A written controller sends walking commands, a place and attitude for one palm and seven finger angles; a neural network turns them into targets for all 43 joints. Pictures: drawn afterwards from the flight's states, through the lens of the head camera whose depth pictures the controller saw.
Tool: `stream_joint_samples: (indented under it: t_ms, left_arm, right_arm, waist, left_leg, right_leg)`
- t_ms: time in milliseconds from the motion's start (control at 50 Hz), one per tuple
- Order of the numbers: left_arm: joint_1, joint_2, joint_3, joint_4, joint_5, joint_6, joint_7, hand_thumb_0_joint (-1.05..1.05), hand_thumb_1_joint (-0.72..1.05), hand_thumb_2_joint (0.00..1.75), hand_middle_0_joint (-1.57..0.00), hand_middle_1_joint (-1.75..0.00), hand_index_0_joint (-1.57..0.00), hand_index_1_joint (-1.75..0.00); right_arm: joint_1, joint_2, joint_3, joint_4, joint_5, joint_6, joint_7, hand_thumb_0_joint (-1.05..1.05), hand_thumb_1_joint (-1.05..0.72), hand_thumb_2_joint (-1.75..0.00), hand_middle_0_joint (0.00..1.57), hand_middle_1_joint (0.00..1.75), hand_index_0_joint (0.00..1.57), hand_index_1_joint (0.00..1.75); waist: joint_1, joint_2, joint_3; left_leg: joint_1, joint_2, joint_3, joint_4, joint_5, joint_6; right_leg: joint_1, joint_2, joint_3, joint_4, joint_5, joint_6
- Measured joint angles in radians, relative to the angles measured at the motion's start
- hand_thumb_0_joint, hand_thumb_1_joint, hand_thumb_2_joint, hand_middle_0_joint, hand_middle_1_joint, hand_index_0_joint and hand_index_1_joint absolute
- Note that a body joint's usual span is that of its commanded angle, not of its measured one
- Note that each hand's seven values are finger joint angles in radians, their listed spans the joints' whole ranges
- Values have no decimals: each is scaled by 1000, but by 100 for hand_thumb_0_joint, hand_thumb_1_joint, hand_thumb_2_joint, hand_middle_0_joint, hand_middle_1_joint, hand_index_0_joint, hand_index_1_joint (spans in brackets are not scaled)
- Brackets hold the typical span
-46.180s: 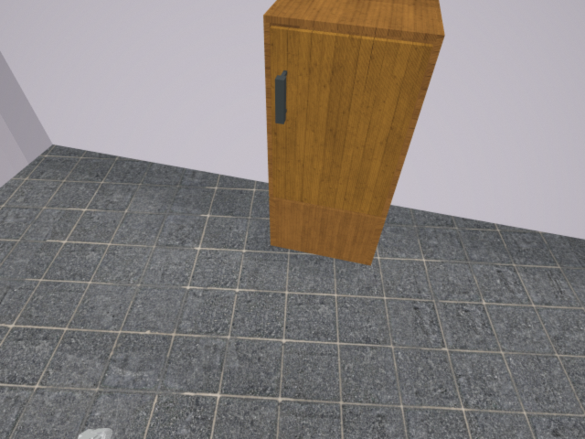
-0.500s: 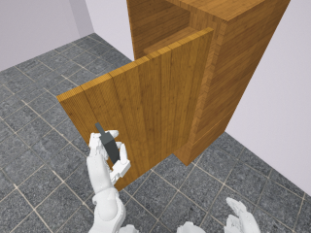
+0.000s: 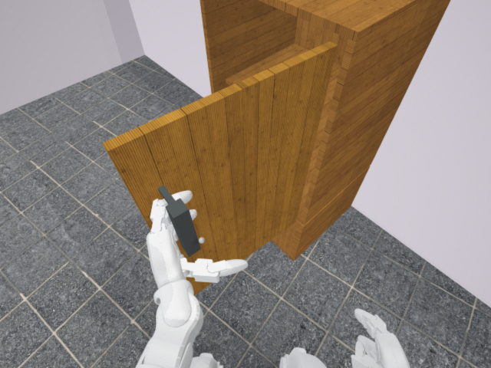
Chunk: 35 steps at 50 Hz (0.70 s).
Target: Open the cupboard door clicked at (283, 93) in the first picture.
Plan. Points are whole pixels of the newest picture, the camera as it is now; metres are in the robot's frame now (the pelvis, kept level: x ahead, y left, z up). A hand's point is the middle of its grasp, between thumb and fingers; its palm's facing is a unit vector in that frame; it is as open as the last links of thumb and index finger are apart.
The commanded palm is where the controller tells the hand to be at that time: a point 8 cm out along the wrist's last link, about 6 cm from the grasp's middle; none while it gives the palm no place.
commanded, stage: open thumb and fingers to let go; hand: left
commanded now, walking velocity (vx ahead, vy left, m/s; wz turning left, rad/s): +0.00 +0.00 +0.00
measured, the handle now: (178, 220) +0.34 +0.13 +0.05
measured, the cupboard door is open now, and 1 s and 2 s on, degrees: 85 87 87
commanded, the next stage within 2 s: slide the hand sideways off the handle in 0.20 s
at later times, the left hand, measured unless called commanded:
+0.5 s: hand (194, 265) +0.27 +0.09 +0.04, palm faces -0.15 -0.99 -0.05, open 15.9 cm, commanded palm +0.25 +0.14 +0.05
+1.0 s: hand (170, 288) +0.23 +0.12 +0.05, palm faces -0.07 -1.00 -0.02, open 16.2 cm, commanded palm +0.21 +0.19 +0.05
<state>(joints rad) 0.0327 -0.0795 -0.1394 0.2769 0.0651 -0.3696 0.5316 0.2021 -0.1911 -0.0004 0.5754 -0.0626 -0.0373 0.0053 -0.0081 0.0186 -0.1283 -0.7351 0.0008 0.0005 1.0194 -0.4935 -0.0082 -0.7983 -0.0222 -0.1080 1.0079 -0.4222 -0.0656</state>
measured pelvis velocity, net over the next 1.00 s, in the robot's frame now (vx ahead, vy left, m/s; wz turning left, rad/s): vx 0.01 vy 0.03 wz -0.01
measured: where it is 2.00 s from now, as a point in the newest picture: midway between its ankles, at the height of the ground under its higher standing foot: outside the picture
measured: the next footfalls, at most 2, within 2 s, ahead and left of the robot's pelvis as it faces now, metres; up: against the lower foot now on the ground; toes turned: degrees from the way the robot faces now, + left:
none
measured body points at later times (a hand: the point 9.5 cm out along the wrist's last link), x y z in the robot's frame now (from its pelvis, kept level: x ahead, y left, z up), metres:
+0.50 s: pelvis -0.01 +0.03 +0.00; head +0.04 +0.01 +0.44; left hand +0.27 +0.15 +0.05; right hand +0.17 -0.20 -0.10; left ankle +0.01 +0.13 -0.67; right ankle +0.05 -0.08 -0.67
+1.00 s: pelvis +0.01 +0.03 -0.01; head +0.06 +0.02 +0.43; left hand +0.23 +0.18 +0.05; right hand +0.19 -0.19 -0.09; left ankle +0.01 +0.13 -0.67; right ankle +0.05 -0.08 -0.67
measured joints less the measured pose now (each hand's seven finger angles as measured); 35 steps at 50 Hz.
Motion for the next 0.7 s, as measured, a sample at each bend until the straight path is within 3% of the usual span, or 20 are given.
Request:
stream_joint_samples:
  t_ms: [80, 320, 360, 400, 460, 500, 560, 700]
  left_arm:
    - [1, -10, -19, -3, 18, 9, 16, -1, -46, 31, -27, -94, -28, -95]
    - [21, -9, -64, -35, 36, 34, 18, -2, -50, 30, -41, -66, -40, -68]
    - [36, 15, -61, -54, 45, 28, -49, -2, -50, 30, -40, -62, -38, -64]
    - [53, 76, -55, -74, 36, 11, -194, -2, -50, 30, -37, -56, -32, -57]
    - [62, 168, -61, -102, -46, 3, -414, -2, -50, 30, -30, -47, -24, -48]
    - [68, 186, -64, -120, -111, 16, -499, -2, -50, 30, -26, -42, -20, -43]
    - [92, 160, -56, -153, -153, 38, -520, -2, -50, 29, -22, -37, -17, -38]
    - [190, 123, -60, -254, -94, 45, -467, -2, -50, 30, -15, -32, -18, -33]
  right_arm:
    - [3, 6, 4, -6, -3, 1, 6, 1, -90, -89, 20, 30, 20, 30]
    - [1, 13, 12, -8, -6, 3, 12, 1, -90, -89, 20, 30, 20, 30]
    - [3, 10, 18, -13, -3, -3, 11, 1, -90, -89, 20, 30, 20, 30]
    - [13, 2, 21, -24, 7, -7, 6, 1, -90, -89, 20, 30, 20, 30]
    - [27, -17, 24, -43, 37, -20, -6, 1, -90, -89, 20, 30, 20, 30]
    - [33, -29, 25, -56, 56, -31, -13, 1, -90, -89, 20, 30, 20, 30]
    - [43, -37, 24, -78, 67, -45, -15, 1, -90, -89, 20, 30, 20, 30]
    - [57, -29, 24, -131, 57, -39, 6, 1, -90, -89, 20, 30, 20, 30]
  waist:
    - [1, 0, -3]
    - [9, 3, -4]
    - [7, 0, -1]
    - [9, 1, 2]
    - [10, 14, 17]
    - [9, 23, 26]
    - [7, 22, 26]
    - [3, 1, 8]
  left_leg:
    - [-3, -1, 4, 7, -4, 7]
    - [-11, -6, 12, 25, -12, 23]
    - [-16, -10, 11, 30, -12, 26]
    - [-19, -13, 10, 36, -14, 29]
    - [-14, -15, 5, 45, -17, 33]
    - [-8, -15, 7, 46, -18, 36]
    - [-5, -18, 17, 40, -17, 41]
    - [-22, -17, 35, 59, -33, 47]
  right_leg:
    - [-1, -1, 4, 1, 1, 6]
    - [-6, -6, 13, 7, 3, 22]
    - [-9, -10, 12, 13, 2, 24]
    - [-11, -13, 11, 19, -1, 26]
    - [0, -15, 6, 21, -2, 29]
    - [7, -15, 8, 16, 0, 33]
    - [6, -17, 18, 14, 3, 39]
    - [-22, -15, 36, 41, -10, 44]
